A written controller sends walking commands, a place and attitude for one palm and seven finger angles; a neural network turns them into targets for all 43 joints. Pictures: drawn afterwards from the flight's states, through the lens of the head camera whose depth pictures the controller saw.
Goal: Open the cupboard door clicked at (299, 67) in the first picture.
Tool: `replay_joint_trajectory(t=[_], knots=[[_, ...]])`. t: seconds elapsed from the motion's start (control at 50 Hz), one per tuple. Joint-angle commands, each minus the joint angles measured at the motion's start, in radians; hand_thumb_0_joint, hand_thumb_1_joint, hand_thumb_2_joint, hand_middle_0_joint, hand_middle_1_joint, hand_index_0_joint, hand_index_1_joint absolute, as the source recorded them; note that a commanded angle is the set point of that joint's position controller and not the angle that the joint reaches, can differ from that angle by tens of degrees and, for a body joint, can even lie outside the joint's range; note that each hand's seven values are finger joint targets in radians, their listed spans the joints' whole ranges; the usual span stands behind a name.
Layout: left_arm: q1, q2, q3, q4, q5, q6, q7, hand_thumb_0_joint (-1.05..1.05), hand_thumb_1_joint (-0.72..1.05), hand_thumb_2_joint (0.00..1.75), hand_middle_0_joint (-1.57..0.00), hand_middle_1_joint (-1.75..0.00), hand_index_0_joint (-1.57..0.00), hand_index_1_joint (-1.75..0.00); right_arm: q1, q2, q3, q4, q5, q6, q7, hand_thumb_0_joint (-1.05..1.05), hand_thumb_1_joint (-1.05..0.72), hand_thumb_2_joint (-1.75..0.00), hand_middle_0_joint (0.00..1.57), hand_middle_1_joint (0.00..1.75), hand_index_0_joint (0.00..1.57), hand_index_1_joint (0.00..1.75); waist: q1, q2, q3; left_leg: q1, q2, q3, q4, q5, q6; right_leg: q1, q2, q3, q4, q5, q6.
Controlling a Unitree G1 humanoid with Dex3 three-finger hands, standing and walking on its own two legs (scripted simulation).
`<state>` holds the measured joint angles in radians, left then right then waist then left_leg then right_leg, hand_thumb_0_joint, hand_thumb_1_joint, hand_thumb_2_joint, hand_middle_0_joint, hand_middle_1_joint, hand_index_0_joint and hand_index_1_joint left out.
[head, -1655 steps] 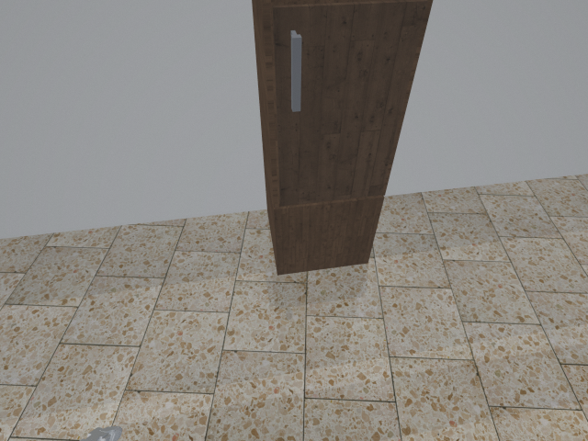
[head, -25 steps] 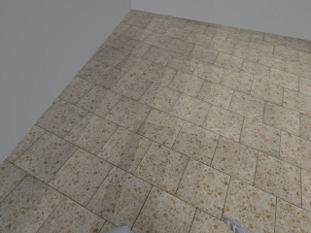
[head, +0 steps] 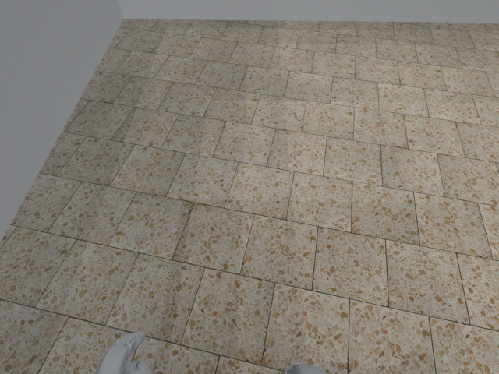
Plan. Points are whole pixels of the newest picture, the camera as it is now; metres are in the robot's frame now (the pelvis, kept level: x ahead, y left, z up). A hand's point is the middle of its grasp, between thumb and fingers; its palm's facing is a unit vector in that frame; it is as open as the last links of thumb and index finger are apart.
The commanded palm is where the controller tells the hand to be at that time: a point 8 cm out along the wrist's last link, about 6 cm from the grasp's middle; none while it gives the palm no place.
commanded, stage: turn to face it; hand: left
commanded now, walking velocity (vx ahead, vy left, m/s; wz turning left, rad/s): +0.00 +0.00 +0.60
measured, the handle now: out of the picture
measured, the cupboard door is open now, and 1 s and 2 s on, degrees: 47 47 47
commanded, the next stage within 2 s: none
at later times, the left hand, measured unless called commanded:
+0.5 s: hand out of the picture +0.15 +0.25 -0.16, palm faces +0.28 -0.93 -0.25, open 7.4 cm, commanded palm none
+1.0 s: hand out of the picture +0.05 +0.13 -0.15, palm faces +0.59 -0.77 -0.24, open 7.4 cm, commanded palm none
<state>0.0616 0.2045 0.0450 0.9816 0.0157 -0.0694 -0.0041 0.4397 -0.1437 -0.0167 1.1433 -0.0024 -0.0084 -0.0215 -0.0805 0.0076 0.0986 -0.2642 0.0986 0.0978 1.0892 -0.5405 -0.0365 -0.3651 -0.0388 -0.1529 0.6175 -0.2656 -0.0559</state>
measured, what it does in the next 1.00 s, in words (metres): walks ahead, turning left: left foot, then right foot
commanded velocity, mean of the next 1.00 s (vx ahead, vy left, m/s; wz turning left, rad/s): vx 0.00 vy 0.00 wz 0.60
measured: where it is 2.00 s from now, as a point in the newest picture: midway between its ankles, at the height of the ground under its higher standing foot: (265, 371)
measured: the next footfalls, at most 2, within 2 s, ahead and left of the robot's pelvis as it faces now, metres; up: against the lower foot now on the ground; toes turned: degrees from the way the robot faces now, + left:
left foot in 0.28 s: +0.17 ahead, +0.15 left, +0.00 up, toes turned +17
right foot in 0.66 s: +0.20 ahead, -0.13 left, +0.00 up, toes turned +20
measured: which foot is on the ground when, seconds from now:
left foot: up 0.00-0.26, down 0.28-0.66, up 0.68-1.00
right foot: down 0.00-0.28, up 0.30-0.64, down 0.66-1.00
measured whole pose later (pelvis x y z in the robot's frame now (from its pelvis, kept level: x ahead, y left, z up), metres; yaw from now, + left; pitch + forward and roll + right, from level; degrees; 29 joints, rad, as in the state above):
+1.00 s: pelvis +0.14 -0.04 +0.01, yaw +36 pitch +0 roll +3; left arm 0.26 0.19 0.04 0.92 0.03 0.00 0.01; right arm 0.08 -0.26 -0.07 0.91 -0.02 0.07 0.03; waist 0.02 -0.04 0.11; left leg -0.38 0.02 0.10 0.76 -0.43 -0.05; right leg -0.19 -0.15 -0.24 0.57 -0.37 0.00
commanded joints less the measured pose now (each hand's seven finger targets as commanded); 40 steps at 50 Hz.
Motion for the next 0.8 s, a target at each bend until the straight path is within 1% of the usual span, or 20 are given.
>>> replay_joint_trajectory(t=[0.0, 0.06, 0.18, 0.22, 0.24, 0.26, 0.28, 0.3, 0.34, 0.4, 0.46, 0.54, 0.6, 0.62, 0.64, 0.66, 0.68, 0.72, 0.74, 0.78], knots=[[0.169, 0.099, 0.013, 0.010, -0.007, 0.009, 0.033, 0.00, 0.90, 0.90, -0.20, -0.30, -0.20, -0.30, -0.026, -0.043, -0.015, -0.081, -0.001, -0.001, -0.001, 0.00, -0.90, -0.90, 0.20, 0.30, 0.20, 0.30, 0.072, -0.119, -0.113, -0.218, 0.043, -0.092, 0.063, 0.080, -0.009, 0.224, -0.326, 0.146, -0.286, 0.766, -0.107], [0.098, 0.086, 0.012, -0.016, -0.004, 0.013, 0.027, 0.00, 0.90, 0.90, -0.20, -0.30, -0.20, -0.30, 0.009, -0.021, -0.015, -0.070, -0.005, 0.026, 0.011, 0.00, -0.90, -0.90, 0.20, 0.30, 0.20, 0.30, 0.025, -0.140, -0.101, -0.152, 0.020, -0.029, -0.065, 0.164, -0.025, 0.128, -0.280, 0.025, -0.303, 0.634, -0.075], [0.105, 0.107, 0.047, -0.034, 0.007, 0.031, 0.031, 0.00, 0.90, 0.90, -0.20, -0.30, -0.20, -0.30, -0.119, -0.040, -0.033, -0.159, -0.013, 0.022, 0.032, 0.00, -0.90, -0.90, 0.20, 0.30, 0.20, 0.30, 0.051, -0.158, -0.102, -0.136, 0.000, 0.016, -0.359, 0.246, -0.017, 0.193, -0.296, -0.028, -0.183, 0.510, -0.040], [0.093, 0.114, 0.052, -0.051, 0.000, 0.043, 0.029, 0.00, 0.90, 0.90, -0.20, -0.30, -0.20, -0.30, -0.061, -0.096, -0.045, -0.155, -0.022, 0.019, 0.034, 0.00, -0.90, -0.90, 0.20, 0.30, 0.20, 0.30, 0.009, -0.072, -0.119, 0.015, -0.028, 0.029, -0.512, 0.411, -0.001, 0.137, -0.272, -0.069, -0.030, 0.372, 0.010], [0.108, 0.089, 0.050, -0.070, -0.005, 0.053, 0.026, 0.00, 0.90, 0.90, -0.20, -0.30, -0.20, -0.30, -0.007, -0.172, -0.062, -0.159, -0.031, 0.012, 0.031, 0.00, -0.90, -0.90, 0.20, 0.30, 0.20, 0.30, -0.009, 0.139, -0.163, 0.094, 0.064, -0.137, -0.614, 0.629, 0.058, 0.055, -0.191, -0.093, 0.152, 0.150, 0.064], [0.111, 0.040, 0.038, -0.107, -0.017, 0.062, 0.022, 0.00, 0.90, 0.90, -0.20, -0.30, -0.20, -0.30, 0.021, -0.282, -0.084, -0.173, -0.036, 0.004, 0.021, 0.00, -0.90, -0.90, 0.20, 0.30, 0.20, 0.30, -0.019, 0.423, -0.190, 0.169, 0.320, -0.511, -0.704, 1.014, 0.219, -0.159, -0.047, -0.061, 0.429, -0.436, 0.137], [0.054, 0.077, 0.030, -0.138, -0.005, 0.074, 0.025, 0.00, 0.90, 0.90, -0.20, -0.30, -0.20, -0.30, 0.026, -0.295, -0.084, -0.171, -0.031, 0.012, 0.009, 0.00, -0.90, -0.90, 0.20, 0.30, 0.20, 0.30, -0.031, 0.284, -0.209, 0.152, 0.351, -0.539, -0.715, 0.925, 0.274, -0.163, -0.040, 0.099, 0.563, -0.446, 0.116], [0.038, 0.068, 0.038, -0.162, -0.001, 0.075, 0.023, 0.00, 0.90, 0.90, -0.20, -0.30, -0.20, -0.30, -0.031, -0.303, -0.088, -0.204, -0.032, 0.010, 0.005, 0.00, -0.90, -0.90, 0.20, 0.30, 0.20, 0.30, -0.002, 0.189, -0.172, 0.077, 0.343, -0.539, -0.748, 0.691, 0.280, -0.184, -0.057, 0.130, 0.618, -0.376, 0.113], [0.027, 0.076, 0.048, -0.135, 0.007, 0.080, 0.021, 0.00, 0.90, 0.90, -0.20, -0.30, -0.20, -0.30, -0.128, -0.266, -0.079, -0.234, -0.030, 0.005, -0.005, 0.00, -0.90, -0.90, 0.20, 0.30, 0.20, 0.30, 0.032, 0.228, -0.157, 0.031, 0.250, -0.476, -0.755, 0.600, 0.218, -0.239, -0.058, 0.166, 0.661, -0.241, 0.126], [0.070, 0.076, 0.045, -0.118, 0.003, 0.087, 0.011, 0.00, 0.90, 0.90, -0.20, -0.30, -0.20, -0.30, -0.181, -0.256, -0.074, -0.258, -0.027, -0.003, -0.006, 0.00, -0.90, -0.90, 0.20, 0.30, 0.20, 0.30, 0.061, 0.137, -0.178, 0.042, 0.163, -0.345, -0.738, 0.638, 0.174, -0.182, -0.041, 0.160, 0.548, -0.147, 0.138], [0.070, 0.076, 0.039, -0.129, -0.003, 0.093, 0.014, 0.00, 0.90, 0.90, -0.20, -0.30, -0.20, -0.30, -0.186, -0.283, -0.087, -0.265, -0.028, 0.005, 0.000, 0.00, -0.90, -0.90, 0.20, 0.30, 0.20, 0.30, 0.050, 0.104, -0.218, 0.085, 0.162, -0.363, -0.732, 0.591, 0.191, -0.134, -0.022, 0.152, 0.380, -0.185, 0.138], [0.083, 0.078, 0.035, -0.146, -0.005, 0.091, 0.016, 0.00, 0.90, 0.90, -0.20, -0.30, -0.20, -0.30, -0.213, -0.301, -0.102, -0.277, -0.029, 0.025, 0.011, 0.00, -0.90, -0.90, 0.20, 0.30, 0.20, 0.30, 0.047, 0.147, -0.202, 0.030, 0.134, -0.401, -0.728, 0.514, 0.182, -0.015, 0.021, 0.124, 0.159, -0.189, 0.127], [0.201, 0.113, 0.046, -0.122, -0.006, 0.081, 0.021, 0.00, 0.90, 0.90, -0.20, -0.30, -0.20, -0.30, -0.293, -0.284, -0.108, -0.305, -0.018, 0.039, 0.017, 0.00, -0.90, -0.90, 0.20, 0.30, 0.20, 0.30, 0.106, 0.121, -0.192, -0.130, 0.062, -0.376, -0.658, 0.396, 0.125, 0.222, 0.026, 0.109, -0.142, -0.021, 0.113], [0.243, 0.182, 0.061, -0.116, 0.006, 0.074, 0.029, 0.00, 0.90, 0.90, -0.20, -0.30, -0.20, -0.30, -0.308, -0.233, -0.102, -0.324, -0.008, 0.044, 0.022, 0.00, -0.90, -0.90, 0.20, 0.30, 0.20, 0.30, 0.130, -0.055, -0.177, -0.288, -0.034, -0.293, -0.525, 0.230, 0.061, 0.339, -0.124, 0.257, -0.315, -0.100, 0.066], [0.238, 0.282, 0.079, -0.130, 0.020, 0.070, 0.036, 0.00, 0.90, 0.90, -0.20, -0.30, -0.20, -0.30, -0.335, -0.171, -0.090, -0.353, -0.006, 0.043, 0.028, 0.00, -0.90, -0.90, 0.20, 0.30, 0.20, 0.30, 0.148, -0.362, -0.127, -0.429, -0.176, -0.096, -0.235, -0.009, -0.023, 0.318, -0.410, 0.562, -0.420, -0.099, -0.049], [0.199, 0.275, 0.064, -0.143, 0.013, 0.069, 0.041, 0.00, 0.90, 0.90, -0.20, -0.30, -0.20, -0.30, -0.359, -0.227, -0.097, -0.351, -0.016, 0.043, 0.036, 0.00, -0.90, -0.90, 0.20, 0.30, 0.20, 0.30, 0.137, -0.296, -0.095, -0.382, -0.109, -0.143, -0.010, -0.061, -0.005, 0.166, -0.474, 0.535, -0.408, -0.005, -0.101], [0.121, 0.220, 0.054, -0.160, 0.011, 0.067, 0.044, 0.00, 0.90, 0.90, -0.20, -0.30, -0.20, -0.30, -0.323, -0.210, -0.101, -0.341, -0.016, 0.051, 0.040, 0.00, -0.90, -0.90, 0.20, 0.30, 0.20, 0.30, 0.081, -0.210, -0.088, -0.359, -0.086, -0.164, 0.068, 0.007, -0.004, 0.129, -0.420, 0.427, -0.384, 0.042, -0.100], [0.093, 0.173, 0.038, -0.160, 0.005, 0.061, 0.040, 0.00, 0.90, 0.90, -0.20, -0.30, -0.20, -0.30, -0.317, -0.187, -0.090, -0.299, -0.017, 0.062, 0.046, 0.00, -0.90, -0.90, 0.20, 0.30, 0.20, 0.30, 0.055, -0.233, -0.067, -0.374, -0.063, -0.118, 0.140, 0.095, -0.030, 0.181, -0.296, 0.248, -0.279, 0.361, -0.061], [0.108, 0.163, 0.034, -0.159, 0.005, 0.057, 0.037, 0.00, 0.90, 0.90, -0.20, -0.30, -0.20, -0.30, -0.314, -0.176, -0.085, -0.300, -0.015, 0.063, 0.050, 0.00, -0.90, -0.90, 0.20, 0.30, 0.20, 0.30, 0.059, -0.252, -0.074, -0.368, -0.065, -0.093, 0.105, 0.109, -0.038, 0.217, -0.272, 0.179, -0.257, 0.466, -0.044], [0.161, 0.167, 0.038, -0.144, 0.008, 0.054, 0.038, 0.00, 0.90, 0.90, -0.20, -0.30, -0.20, -0.30, -0.352, -0.158, -0.078, -0.304, -0.009, 0.065, 0.055, 0.00, -0.90, -0.90, 0.20, 0.30, 0.20, 0.30, 0.083, -0.222, -0.086, -0.336, -0.073, -0.056, -0.003, 0.122, -0.042, 0.277, -0.263, 0.125, -0.238, 0.551, -0.028]])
